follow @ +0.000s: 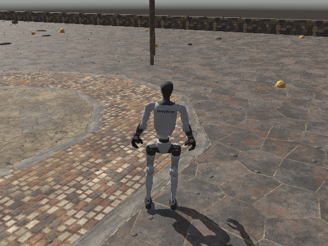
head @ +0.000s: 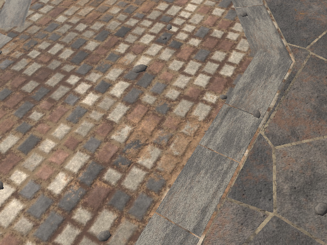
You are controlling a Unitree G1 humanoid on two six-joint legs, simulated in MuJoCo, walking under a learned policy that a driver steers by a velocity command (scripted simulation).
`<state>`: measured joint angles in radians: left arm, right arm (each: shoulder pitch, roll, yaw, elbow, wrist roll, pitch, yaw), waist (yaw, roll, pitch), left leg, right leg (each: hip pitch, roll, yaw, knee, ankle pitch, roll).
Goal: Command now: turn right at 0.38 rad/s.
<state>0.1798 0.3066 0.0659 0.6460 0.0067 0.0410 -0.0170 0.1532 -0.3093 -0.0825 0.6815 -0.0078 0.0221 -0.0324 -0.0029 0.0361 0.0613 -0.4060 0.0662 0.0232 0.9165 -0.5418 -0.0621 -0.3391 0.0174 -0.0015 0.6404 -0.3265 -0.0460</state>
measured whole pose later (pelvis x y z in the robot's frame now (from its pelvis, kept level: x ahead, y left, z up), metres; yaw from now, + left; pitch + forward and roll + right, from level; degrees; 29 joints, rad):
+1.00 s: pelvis +0.05 +0.01 +0.01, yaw +25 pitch +1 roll -1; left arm 0.15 0.31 0.08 0.73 -0.01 -0.09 -0.02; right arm 0.28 -0.31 -0.05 0.67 0.01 0.00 -0.02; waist -0.02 0.02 -0.01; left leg -0.21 -0.07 -0.22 0.57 -0.38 0.04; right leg -0.26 0.04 0.03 0.48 -0.23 0.00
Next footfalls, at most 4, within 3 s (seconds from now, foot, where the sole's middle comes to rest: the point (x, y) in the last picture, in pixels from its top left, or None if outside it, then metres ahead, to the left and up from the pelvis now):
0.50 left None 0.00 0.12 -0.76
0.98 right None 0.14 -0.07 -0.76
1.38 left None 0.29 0.25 -0.76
1.88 right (176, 201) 0.62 0.02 -0.76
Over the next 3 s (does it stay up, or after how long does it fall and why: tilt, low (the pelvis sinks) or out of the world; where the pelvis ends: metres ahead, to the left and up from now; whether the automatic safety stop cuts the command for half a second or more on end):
stays up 0.83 0.09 0.01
